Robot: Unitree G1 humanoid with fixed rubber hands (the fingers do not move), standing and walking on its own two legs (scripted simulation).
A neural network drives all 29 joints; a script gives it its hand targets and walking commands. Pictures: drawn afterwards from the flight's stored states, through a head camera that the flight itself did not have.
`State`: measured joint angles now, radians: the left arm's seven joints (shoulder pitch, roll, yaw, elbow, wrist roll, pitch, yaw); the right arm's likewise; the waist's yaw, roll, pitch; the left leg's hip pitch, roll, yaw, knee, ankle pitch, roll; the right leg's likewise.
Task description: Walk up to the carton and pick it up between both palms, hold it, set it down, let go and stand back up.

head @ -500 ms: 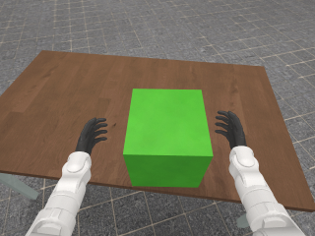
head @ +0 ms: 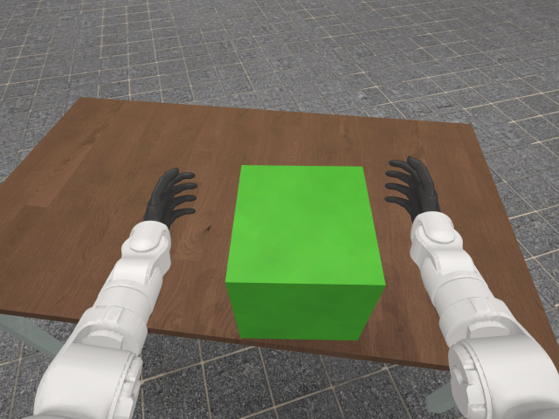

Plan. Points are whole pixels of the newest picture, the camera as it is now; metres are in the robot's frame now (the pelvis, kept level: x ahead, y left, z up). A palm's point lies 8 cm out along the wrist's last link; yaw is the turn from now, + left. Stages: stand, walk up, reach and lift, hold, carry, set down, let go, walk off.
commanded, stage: reach and lift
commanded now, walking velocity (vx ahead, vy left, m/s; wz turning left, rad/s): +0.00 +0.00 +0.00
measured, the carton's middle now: (300, 254) +0.42 -0.01 -0.08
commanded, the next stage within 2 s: none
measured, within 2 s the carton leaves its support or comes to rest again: neither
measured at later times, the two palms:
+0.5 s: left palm (177, 263) +0.37 +0.20 -0.04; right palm (395, 253) +0.38 -0.18 -0.03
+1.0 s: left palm (192, 270) +0.38 +0.18 -0.08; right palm (390, 262) +0.38 -0.17 -0.06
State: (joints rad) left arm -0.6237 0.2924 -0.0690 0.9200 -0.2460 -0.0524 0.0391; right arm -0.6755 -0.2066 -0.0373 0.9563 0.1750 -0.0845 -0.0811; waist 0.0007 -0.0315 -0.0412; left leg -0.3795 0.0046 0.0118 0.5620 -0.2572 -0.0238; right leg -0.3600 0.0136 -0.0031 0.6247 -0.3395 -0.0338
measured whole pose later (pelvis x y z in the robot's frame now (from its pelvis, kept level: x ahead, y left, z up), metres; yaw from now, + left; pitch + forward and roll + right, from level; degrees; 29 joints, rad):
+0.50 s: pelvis -0.02 +0.03 -0.02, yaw -1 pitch +23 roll -1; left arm -0.70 0.19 -0.07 1.29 -0.25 -0.42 0.08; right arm -0.77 -0.21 -0.04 1.29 0.18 -0.38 -0.03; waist 0.00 0.04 -0.19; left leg -0.87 0.02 0.01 0.75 -0.28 -0.02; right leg -0.81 0.03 0.00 0.73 -0.31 -0.01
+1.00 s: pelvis -0.02 +0.05 -0.04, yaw -3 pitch +30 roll -4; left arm -0.70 0.10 -0.07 1.25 -0.25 -0.49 0.15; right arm -0.78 -0.24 -0.04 1.30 0.18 -0.50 0.01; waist 0.00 0.08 -0.25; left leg -1.08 0.03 0.01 0.86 -0.31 -0.02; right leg -0.99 0.03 0.00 0.78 -0.31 0.02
